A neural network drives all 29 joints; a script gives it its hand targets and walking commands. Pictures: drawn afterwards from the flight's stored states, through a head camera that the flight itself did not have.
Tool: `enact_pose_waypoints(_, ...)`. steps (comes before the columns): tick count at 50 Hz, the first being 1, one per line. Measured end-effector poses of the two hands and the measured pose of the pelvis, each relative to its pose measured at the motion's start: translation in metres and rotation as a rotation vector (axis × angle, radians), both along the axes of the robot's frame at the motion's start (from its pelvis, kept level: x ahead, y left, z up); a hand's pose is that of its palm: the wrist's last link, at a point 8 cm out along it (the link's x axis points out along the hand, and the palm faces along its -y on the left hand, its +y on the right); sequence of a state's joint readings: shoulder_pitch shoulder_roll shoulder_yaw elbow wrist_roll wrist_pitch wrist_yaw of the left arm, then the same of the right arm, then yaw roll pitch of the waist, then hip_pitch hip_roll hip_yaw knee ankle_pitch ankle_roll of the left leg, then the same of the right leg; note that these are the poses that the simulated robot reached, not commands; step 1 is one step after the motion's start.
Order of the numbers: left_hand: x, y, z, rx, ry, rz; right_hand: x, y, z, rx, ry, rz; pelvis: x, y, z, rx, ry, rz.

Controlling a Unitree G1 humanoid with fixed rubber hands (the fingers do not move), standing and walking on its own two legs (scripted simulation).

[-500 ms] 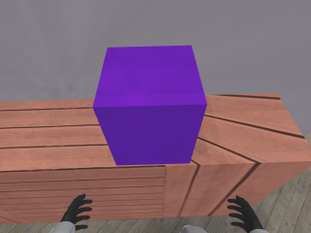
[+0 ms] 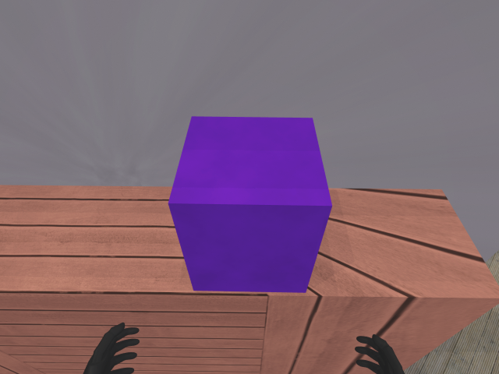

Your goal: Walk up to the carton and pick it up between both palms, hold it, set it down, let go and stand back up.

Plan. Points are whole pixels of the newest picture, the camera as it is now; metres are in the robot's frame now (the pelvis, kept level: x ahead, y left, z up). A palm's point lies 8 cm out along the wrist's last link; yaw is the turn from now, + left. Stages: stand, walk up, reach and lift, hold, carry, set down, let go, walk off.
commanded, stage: reach and lift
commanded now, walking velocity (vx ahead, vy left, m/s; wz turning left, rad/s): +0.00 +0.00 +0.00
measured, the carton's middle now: (250, 207) +0.40 +0.01 +0.05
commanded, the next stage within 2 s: none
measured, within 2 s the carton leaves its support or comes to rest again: neither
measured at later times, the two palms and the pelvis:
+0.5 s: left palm (88, 370) +0.16 +0.24 +0.00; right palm (393, 368) +0.15 -0.18 -0.01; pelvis +0.01 +0.02 +0.00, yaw +1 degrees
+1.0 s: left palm (95, 327) +0.20 +0.22 +0.05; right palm (389, 323) +0.19 -0.18 +0.04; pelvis +0.00 +0.01 +0.00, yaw +1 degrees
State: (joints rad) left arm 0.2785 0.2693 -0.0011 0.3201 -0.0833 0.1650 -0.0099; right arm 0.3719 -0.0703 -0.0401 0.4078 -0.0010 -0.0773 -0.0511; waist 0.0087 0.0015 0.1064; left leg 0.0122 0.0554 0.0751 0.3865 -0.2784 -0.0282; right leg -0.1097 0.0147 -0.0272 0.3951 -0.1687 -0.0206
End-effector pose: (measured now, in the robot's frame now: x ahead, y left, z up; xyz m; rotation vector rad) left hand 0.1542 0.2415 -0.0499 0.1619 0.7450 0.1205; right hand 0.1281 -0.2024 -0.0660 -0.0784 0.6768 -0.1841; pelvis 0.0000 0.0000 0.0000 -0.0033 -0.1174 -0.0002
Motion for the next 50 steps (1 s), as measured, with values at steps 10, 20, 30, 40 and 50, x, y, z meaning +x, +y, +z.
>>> enact_pose_waypoints(10,0.004,-0.005,0.016,-0.046,-0.121,-0.002,0.014,0.006,0.026,0.008,-0.089,-0.021,0.006,0.006,0.003,-0.007,-0.005,0.004)
enact_pose_waypoints(20,0.001,-0.004,0.036,-0.071,-0.22,0.001,0.017,0.013,0.048,0.035,-0.163,-0.055,0.01,0.013,0.003,-0.015,-0.003,0.011)
enact_pose_waypoints(30,0.006,-0.008,0.062,-0.103,-0.327,-0.004,0.027,0.022,0.072,0.059,-0.262,-0.066,0.009,0.019,0.003,-0.019,-0.001,0.017)
enact_pose_waypoints(40,0.017,-0.016,0.083,-0.129,-0.413,-0.012,0.041,0.027,0.094,0.074,-0.343,-0.066,0.005,0.02,0.002,-0.018,-0.002,0.023)
enact_pose_waypoints(50,0.042,-0.02,0.098,-0.137,-0.415,-0.02,0.065,0.023,0.108,0.089,-0.357,-0.058,0.002,0.014,0.002,-0.012,0.007,0.022)
